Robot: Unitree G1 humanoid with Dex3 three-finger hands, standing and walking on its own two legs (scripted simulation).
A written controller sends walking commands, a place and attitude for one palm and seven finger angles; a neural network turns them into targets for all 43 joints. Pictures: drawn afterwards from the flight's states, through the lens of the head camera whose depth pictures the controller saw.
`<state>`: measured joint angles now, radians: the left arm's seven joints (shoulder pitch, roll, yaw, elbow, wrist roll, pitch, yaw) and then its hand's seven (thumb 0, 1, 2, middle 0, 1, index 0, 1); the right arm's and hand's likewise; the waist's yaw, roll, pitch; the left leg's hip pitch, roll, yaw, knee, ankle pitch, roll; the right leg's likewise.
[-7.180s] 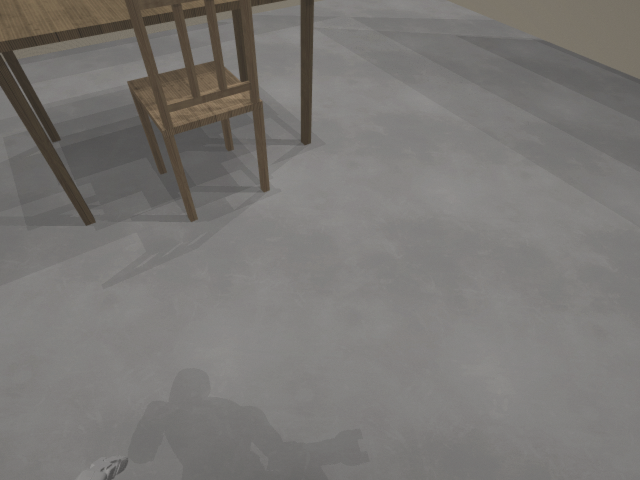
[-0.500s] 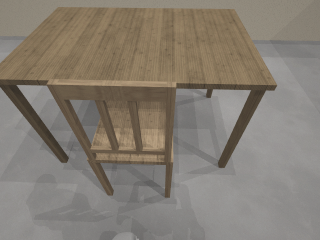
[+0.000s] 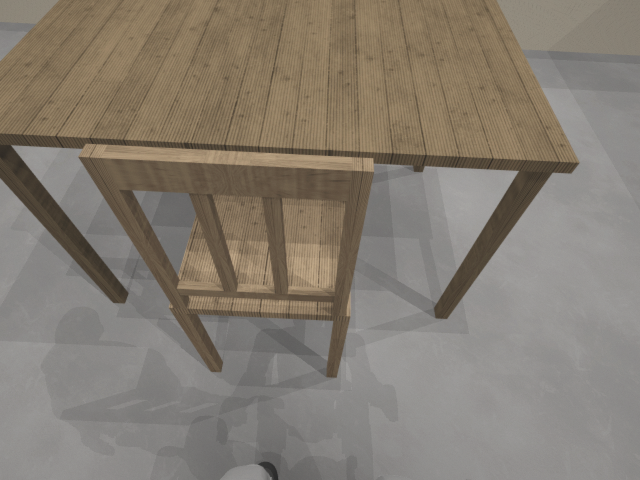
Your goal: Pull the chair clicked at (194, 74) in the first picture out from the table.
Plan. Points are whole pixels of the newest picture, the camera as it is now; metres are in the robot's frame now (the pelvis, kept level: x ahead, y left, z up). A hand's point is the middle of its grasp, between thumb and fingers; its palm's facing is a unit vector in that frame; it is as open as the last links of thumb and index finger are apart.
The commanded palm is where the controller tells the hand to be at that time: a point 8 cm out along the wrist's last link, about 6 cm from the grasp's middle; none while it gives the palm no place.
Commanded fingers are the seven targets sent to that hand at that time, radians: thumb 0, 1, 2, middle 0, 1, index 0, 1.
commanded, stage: come to a stop and stand still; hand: left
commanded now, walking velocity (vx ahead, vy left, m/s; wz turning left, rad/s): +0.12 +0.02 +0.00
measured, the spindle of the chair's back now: (217, 246) +0.46 +0.21 -0.08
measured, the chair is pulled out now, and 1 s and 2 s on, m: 0.00 0.00 0.00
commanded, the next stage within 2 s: look again from close up in 1.08 s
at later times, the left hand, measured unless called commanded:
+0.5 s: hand out of the picture -0.04 +0.16 -0.16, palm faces +0.11 -0.96 -0.24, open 7.3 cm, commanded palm none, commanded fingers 0.00 0.90 0.90 -0.20 -0.30 -0.20 -0.30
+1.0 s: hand out of the picture -0.05 +0.24 -0.18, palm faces +0.04 -0.98 -0.20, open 7.4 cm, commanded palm none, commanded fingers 0.00 0.90 0.90 -0.20 -0.30 -0.20 -0.30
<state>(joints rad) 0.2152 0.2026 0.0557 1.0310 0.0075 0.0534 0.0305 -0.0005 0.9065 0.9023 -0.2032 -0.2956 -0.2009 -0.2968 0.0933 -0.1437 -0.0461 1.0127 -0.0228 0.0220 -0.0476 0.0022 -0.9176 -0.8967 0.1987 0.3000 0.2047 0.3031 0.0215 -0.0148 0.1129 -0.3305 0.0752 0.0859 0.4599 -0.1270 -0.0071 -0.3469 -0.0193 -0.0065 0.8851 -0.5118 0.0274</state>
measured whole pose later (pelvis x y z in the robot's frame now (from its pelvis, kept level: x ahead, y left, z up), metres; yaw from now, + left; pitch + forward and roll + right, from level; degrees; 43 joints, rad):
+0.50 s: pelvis -0.03 -0.02 +0.01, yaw +2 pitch +1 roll +1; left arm 0.28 0.15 0.03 1.08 0.02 -0.01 0.05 0.00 0.91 0.90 -0.21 -0.30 -0.21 -0.30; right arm 0.24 -0.21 -0.05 1.08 -0.01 0.04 -0.02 0.01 -0.91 -0.90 0.19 0.30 0.20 0.30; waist 0.04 0.02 0.05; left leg -0.22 0.01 0.04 0.54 -0.32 -0.03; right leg -0.22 -0.05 -0.06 0.46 -0.26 0.00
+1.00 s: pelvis -0.06 +0.06 +0.00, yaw +1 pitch -1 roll +0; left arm 0.29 0.19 -0.01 1.05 0.01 0.01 0.03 0.00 0.91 0.90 -0.20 -0.30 -0.20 -0.30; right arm 0.29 -0.17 0.02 1.03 -0.02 -0.02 -0.03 0.00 -0.92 -0.90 0.20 0.30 0.20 0.30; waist 0.01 -0.02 0.04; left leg -0.16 -0.09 0.11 0.45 -0.28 0.12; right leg -0.24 -0.12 0.05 0.49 -0.24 0.00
